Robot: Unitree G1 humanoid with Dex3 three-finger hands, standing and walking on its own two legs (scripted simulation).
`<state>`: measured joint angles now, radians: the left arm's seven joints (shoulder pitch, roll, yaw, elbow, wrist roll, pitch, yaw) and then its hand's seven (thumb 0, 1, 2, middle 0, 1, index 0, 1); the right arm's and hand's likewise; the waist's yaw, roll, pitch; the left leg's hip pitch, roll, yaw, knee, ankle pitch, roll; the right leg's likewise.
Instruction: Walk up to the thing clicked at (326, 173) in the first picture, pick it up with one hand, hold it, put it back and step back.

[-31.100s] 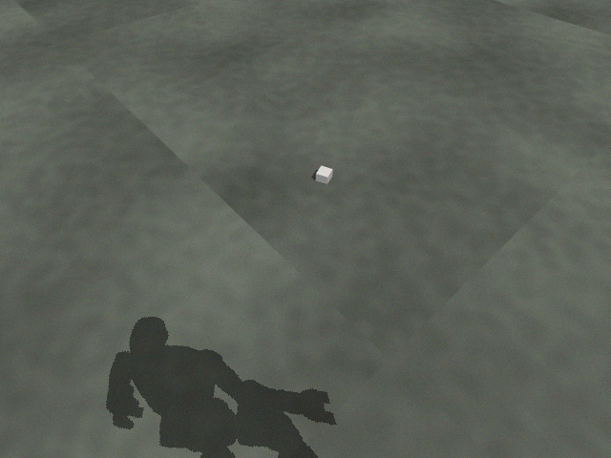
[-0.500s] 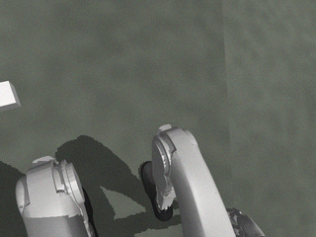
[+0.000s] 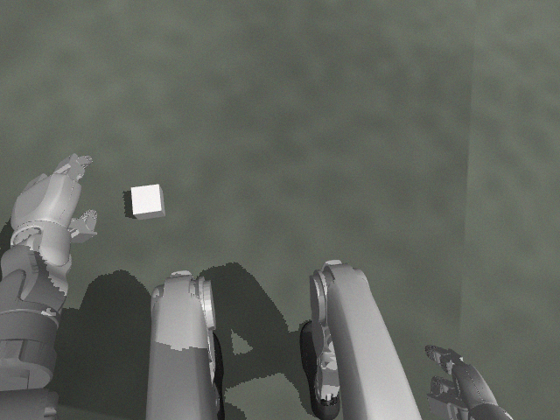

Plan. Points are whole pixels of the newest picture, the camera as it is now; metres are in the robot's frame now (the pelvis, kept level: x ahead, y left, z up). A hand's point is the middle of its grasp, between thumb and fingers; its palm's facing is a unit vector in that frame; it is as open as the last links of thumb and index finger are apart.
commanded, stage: home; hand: left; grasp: from above
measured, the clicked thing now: (148, 202) +0.53 +0.27 -0.41
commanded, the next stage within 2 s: none
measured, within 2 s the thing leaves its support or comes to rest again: neither
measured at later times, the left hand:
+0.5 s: hand (30, 303) +0.27 +0.23 +0.10, palm faces +0.05 -0.94 -0.34, open 7.4 cm
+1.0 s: hand out of the picture +0.22 +0.20 +0.24, palm faces +0.18 -0.96 -0.20, open 7.4 cm
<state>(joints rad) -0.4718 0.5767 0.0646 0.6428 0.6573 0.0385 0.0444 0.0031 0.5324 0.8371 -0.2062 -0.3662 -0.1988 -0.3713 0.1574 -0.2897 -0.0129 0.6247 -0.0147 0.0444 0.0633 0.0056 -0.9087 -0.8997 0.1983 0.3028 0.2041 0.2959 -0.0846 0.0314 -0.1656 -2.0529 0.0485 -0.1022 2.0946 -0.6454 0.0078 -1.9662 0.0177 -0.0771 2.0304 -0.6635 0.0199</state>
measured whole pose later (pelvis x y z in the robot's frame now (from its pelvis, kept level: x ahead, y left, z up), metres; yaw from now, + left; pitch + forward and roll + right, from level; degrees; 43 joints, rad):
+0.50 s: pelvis +0.04 +0.00 +0.20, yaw +5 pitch +22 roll -5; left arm 0.13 0.31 0.04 0.17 0.05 0.35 0.08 0.01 0.90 0.90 -0.21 -0.30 -0.21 -0.30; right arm 0.16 -0.20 0.05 0.56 0.05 -0.11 -0.09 0.01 -0.91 -0.90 0.20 0.30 0.21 0.30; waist -0.07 0.03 -0.18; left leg -1.25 0.04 -0.07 1.44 -0.56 -0.01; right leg -1.17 0.01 -0.07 1.37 -0.58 0.01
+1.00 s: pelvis +0.09 +0.00 +0.29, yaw +8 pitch +10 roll -3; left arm 0.52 0.22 0.03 -0.14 -0.06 0.46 0.03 0.01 0.90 0.90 -0.20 -0.30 -0.20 -0.30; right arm 0.29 -0.22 0.03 0.51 0.02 -0.22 -0.19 0.01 -0.91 -0.90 0.20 0.30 0.20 0.30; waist -0.04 0.05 -0.18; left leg -0.71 0.04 -0.06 1.01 -0.48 -0.01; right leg -0.63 0.00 -0.07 0.93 -0.48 0.01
